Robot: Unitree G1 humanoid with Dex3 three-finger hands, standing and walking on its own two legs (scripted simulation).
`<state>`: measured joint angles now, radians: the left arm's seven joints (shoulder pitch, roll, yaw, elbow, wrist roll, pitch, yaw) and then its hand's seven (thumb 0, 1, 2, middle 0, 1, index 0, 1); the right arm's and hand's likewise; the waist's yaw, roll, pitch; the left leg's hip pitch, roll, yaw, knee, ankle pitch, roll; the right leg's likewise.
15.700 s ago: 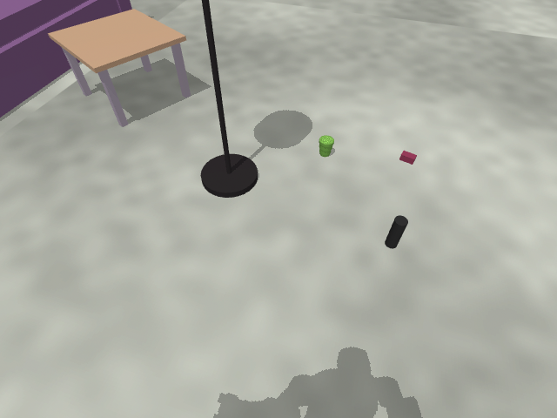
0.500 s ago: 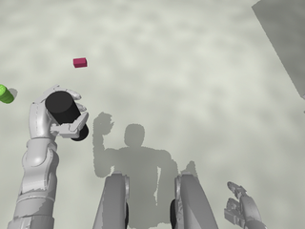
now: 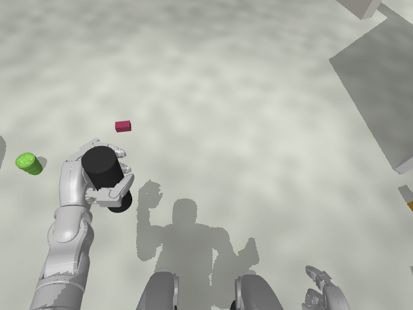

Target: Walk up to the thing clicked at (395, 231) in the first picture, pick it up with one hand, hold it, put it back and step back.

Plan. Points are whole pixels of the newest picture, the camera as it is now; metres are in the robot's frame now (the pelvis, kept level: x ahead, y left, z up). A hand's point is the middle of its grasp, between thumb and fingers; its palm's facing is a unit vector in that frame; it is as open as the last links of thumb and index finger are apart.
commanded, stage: lift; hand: left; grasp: from the side
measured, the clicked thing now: (110, 183) +0.35 +0.20 +0.01
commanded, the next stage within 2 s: hold in 0.66 s
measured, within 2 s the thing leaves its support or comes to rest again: neither
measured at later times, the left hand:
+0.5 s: hand (116, 163) +0.35 +0.17 +0.08, palm faces +0.14 -0.99 -0.01, open 7.4 cm
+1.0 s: hand (114, 156) +0.35 +0.17 +0.10, palm faces +0.13 -0.99 +0.00, open 7.4 cm
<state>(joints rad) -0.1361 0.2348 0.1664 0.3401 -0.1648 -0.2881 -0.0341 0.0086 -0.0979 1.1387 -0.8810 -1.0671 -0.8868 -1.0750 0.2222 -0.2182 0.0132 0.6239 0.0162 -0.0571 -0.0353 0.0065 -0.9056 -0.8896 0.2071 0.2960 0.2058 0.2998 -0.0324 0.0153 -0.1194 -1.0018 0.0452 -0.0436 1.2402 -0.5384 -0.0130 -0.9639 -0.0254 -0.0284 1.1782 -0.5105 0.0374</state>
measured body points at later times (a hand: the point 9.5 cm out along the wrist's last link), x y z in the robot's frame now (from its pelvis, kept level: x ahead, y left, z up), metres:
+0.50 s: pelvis +0.02 -0.01 +0.04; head +0.08 +0.00 +0.49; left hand +0.34 +0.22 +0.08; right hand +0.15 -0.25 -0.07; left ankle +0.03 +0.12 -0.64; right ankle +0.03 -0.15 -0.64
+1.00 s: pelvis +0.02 -0.01 +0.06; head +0.07 +0.00 +0.50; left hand +0.34 +0.22 +0.10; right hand +0.15 -0.25 -0.05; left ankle +0.03 +0.12 -0.64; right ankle +0.03 -0.15 -0.64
